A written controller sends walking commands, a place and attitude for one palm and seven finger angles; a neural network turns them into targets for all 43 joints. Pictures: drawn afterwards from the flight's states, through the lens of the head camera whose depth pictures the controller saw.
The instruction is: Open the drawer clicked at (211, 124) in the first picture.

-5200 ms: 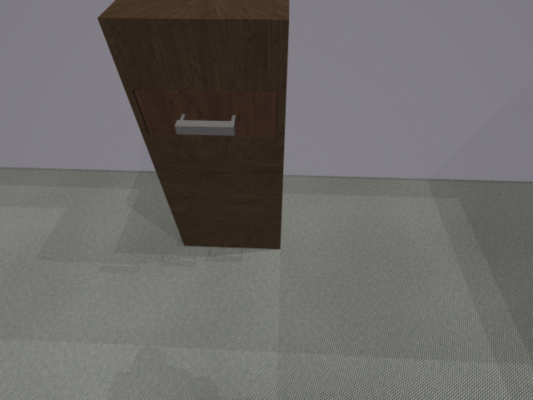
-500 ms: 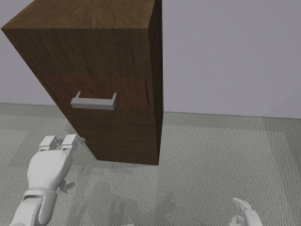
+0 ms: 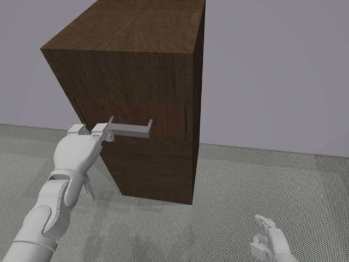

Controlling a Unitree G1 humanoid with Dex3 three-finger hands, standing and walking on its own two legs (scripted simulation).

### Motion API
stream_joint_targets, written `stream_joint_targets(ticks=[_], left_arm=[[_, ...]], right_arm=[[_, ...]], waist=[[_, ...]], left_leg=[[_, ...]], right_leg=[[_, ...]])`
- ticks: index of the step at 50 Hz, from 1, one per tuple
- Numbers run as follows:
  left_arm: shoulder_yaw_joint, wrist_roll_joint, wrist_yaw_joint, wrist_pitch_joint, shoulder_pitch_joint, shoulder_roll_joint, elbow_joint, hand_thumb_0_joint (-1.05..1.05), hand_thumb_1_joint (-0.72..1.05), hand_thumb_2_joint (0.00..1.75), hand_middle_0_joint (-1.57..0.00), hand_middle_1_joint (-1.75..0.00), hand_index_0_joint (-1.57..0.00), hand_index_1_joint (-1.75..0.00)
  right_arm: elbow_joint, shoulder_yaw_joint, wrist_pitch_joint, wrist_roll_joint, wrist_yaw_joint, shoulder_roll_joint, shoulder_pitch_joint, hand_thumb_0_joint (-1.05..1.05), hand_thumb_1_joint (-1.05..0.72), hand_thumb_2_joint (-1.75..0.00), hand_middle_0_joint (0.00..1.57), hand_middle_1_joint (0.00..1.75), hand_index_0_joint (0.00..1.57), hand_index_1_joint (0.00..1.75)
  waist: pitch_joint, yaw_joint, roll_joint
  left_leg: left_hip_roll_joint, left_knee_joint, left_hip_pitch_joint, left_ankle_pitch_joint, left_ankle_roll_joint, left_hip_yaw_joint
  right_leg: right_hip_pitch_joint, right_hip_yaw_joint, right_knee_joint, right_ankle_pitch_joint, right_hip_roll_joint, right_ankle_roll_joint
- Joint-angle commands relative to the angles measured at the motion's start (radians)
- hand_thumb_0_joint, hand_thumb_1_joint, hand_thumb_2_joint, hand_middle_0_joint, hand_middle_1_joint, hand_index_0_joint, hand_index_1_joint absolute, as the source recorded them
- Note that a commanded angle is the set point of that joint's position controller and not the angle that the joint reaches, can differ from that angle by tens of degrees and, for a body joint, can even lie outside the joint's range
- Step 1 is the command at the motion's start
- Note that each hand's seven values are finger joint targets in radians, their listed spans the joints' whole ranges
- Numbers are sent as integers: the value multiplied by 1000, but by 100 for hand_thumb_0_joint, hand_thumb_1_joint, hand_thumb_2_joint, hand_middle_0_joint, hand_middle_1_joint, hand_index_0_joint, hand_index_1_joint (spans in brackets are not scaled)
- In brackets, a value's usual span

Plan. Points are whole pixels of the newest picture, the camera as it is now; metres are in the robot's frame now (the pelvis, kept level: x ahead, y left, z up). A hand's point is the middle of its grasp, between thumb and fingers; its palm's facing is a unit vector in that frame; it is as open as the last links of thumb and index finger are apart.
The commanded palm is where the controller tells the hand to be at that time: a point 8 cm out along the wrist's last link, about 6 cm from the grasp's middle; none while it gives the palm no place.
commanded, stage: raise the hand with hooked fingers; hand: left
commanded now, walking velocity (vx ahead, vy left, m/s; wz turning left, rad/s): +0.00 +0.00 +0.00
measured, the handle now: (129, 125) +0.54 +0.25 -0.06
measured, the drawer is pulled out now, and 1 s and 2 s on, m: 0.00 0.00 0.00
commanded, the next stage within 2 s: move the hooked fingers above the handle in 0.44 s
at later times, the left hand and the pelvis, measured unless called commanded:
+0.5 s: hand (95, 162) +0.30 +0.23 +0.08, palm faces +0.04 -0.08 -1.00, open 13.8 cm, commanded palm +0.27 +0.23 +0.14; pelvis -0.01 +0.00 +0.00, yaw +0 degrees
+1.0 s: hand (104, 149) +0.35 +0.24 +0.05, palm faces -0.04 -0.05 -1.00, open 13.8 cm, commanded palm +0.34 +0.24 +0.11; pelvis +0.00 -0.01 +0.00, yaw +0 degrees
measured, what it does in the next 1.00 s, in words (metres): stands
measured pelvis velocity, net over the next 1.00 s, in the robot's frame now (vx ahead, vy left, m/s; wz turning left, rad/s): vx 0.00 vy -0.01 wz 0.00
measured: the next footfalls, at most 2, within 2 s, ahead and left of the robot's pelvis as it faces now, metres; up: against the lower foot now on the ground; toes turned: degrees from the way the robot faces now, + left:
none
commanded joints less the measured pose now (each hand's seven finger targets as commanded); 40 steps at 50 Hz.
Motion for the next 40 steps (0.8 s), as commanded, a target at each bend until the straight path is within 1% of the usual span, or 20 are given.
stream_joint_targets(ticks=[1, 3, 6, 7, 10, 12, 14, 17, 20, 22, 27, 28, 29, 30, 32, 35, 36, 38, 39, 40], left_arm=[[133, -12, 10, -38, -329, 208, -175, 0, -50, 30, -30, -120, -30, -120], [148, -16, 3, -53, -320, 223, -169, 0, -50, 30, -30, -120, -30, -120], [143, -37, -13, -61, -242, 191, -131, 0, -50, 30, -30, -120, -30, -120], [148, -39, -14, -67, -238, 198, -143, 0, -50, 30, -30, -120, -30, -120], [172, -33, 1, -84, -243, 219, -185, 0, -50, 30, -30, -120, -30, -120], [181, -32, 17, -94, -242, 222, -183, 0, -50, 30, -30, -120, -30, -120], [185, -31, 36, -102, -261, 226, -195, 0, -50, 30, -30, -120, -30, -120], [180, -28, 66, -100, -275, 220, -176, 0, -50, 30, -30, -120, -30, -120], [195, -19, 83, -91, -283, 243, -179, 0, -50, 30, -30, -120, -30, -120], [162, -24, 81, -80, -280, 210, -163, 0, -50, 30, -30, -120, -30, -120], [141, -22, 61, -62, -280, 204, -151, 0, -50, 30, -30, -120, -30, -120], [148, -18, 57, -57, -290, 214, -110, 0, -50, 30, -30, -120, -30, -120], [122, -19, 50, -56, -325, 196, -90, 0, -50, 30, -30, -120, -30, -120], [138, -17, 48, -58, -361, 218, -49, 0, -50, 30, -30, -120, -30, -120], [120, -6, 43, -69, -442, 217, -10, 0, -50, 30, -30, -120, -30, -120], [140, 5, 48, -98, -499, 243, 17, 0, -50, 30, -30, -120, -30, -120], [139, 4, 50, -110, -521, 241, 29, 0, -50, 30, -30, -120, -30, -120], [168, 0, 51, -125, -491, 260, 78, 0, -50, 30, -30, -120, -30, -120], [167, 1, 50, -130, -506, 260, 96, 0, -50, 30, -30, -120, -30, -120], [171, 0, 50, -134, -499, 257, 112, 0, -50, 30, -30, -120, -30, -120]], right_arm=[[-126, -46, -34, 4, -13, -129, -82, 0, -90, -90, 20, 30, 20, 30], [-123, -53, -35, 2, -15, -130, -75, 0, -90, -90, 20, 30, 20, 30], [-123, -56, -29, 8, -4, -135, -66, 0, -90, -90, 20, 30, 20, 30], [-124, -58, -27, 9, -2, -139, -64, 0, -90, -90, 20, 30, 20, 30], [-131, -63, -27, 5, 2, -143, -64, 0, -90, -90, 20, 30, 20, 30], [-127, -68, -29, 6, 1, -141, -56, 0, -90, -90, 20, 30, 20, 30], [-124, -70, -31, 8, -1, -142, -60, 0, -90, -90, 20, 30, 20, 30], [-116, -74, -36, 12, -5, -140, -57, 0, -90, -90, 20, 30, 20, 30], [-111, -76, -37, 11, -7, -143, -58, 0, -90, -90, 20, 30, 20, 30], [-105, -75, -39, 16, -8, -140, -61, 0, -90, -90, 20, 30, 20, 30], [-108, -69, -38, 17, -14, -139, -72, 0, -90, -90, 20, 30, 20, 30], [-102, -66, -35, 19, -16, -141, -71, 0, -90, -90, 20, 30, 20, 30], [-100, -62, -35, 19, -21, -141, -67, 0, -90, -90, 20, 30, 20, 30], [-94, -62, -36, 22, -25, -144, -58, 0, -90, -90, 20, 30, 20, 30], [-84, -62, -39, 22, -33, -142, -46, 0, -90, -90, 20, 30, 20, 30], [-82, -69, -44, 14, -39, -143, -24, 0, -90, -90, 20, 30, 20, 30], [-78, -70, -48, 15, -39, -141, -14, 0, -90, -90, 20, 30, 20, 30], [-72, -77, -47, 14, -41, -141, -5, 0, -90, -90, 20, 30, 20, 30], [-69, -76, -44, 15, -40, -144, -1, 0, -90, -90, 20, 30, 20, 30], [-72, -79, -42, 14, -37, -147, 6, 0, -90, -90, 20, 30, 20, 30]], waist=[[-218, -23, -31], [-248, -12, -21], [-224, -8, -56], [-215, -7, -55], [-243, -1, -27], [-252, 0, -53], [-243, -5, -43], [-233, -8, -35], [-264, -6, -28], [-245, -15, -31], [-220, -15, -47], [-204, -19, -72], [-194, -27, -83], [-172, -35, -87], [-180, -43, -77], [-252, -36, -57], [-260, -39, -45], [-265, -31, -61], [-262, -36, -70], [-271, -31, -59]], left_leg=[[-32, -78, 123, 299, 26, 11], [-36, -79, 141, 317, 28, 14], [-35, -87, 114, 318, 26, 18], [-33, -91, 107, 325, 25, 16], [-35, -91, 112, 331, 25, 18], [-36, -88, 111, 323, 29, 17], [-36, -89, 105, 303, 28, 19], [-37, -93, 102, 261, 31, 21], [-39, -90, 108, 271, 31, 23], [-40, -91, 104, 263, 32, 27], [-39, -102, 104, 238, 34, 31], [-40, -102, 92, 223, 34, 34], [-41, -102, 86, 205, 36, 35], [-41, -102, 71, 178, 34, 36], [-43, -94, 79, 159, 37, 37], [-49, -73, 84, 191, 38, 35], [-49, -67, 83, 202, 39, 31], [-49, -52, 69, 232, 41, 37], [-51, -47, 53, 240, 40, 36], [-51, -46, 44, 250, 38, 35]], right_leg=[[75, -20, -93, 270, 46, -42], [92, -16, -98, 287, 46, -41], [102, -18, -104, 298, 46, -39], [100, -20, -104, 302, 47, -40], [112, -16, -102, 297, 45, -42], [108, -16, -100, 299, 45, -41], [94, -14, -102, 283, 43, -40], [80, -12, -110, 239, 42, -39], [97, -5, -109, 251, 42, -39], [87, -8, -112, 252, 41, -37], [82, -6, -123, 227, 41, -35], [73, -6, -125, 216, 43, -33], [63, -7, -130, 204, 40, -30], [50, -6, -136, 168, 42, -30], [25, -5, -135, 147, 42, -29], [48, -1, -115, 184, 42, -32], [44, -2, -106, 201, 41, -33], [54, 3, -95, 253, 42, -32], [53, 1, -88, 271, 43, -32], [60, 1, -84, 274, 43, -34]])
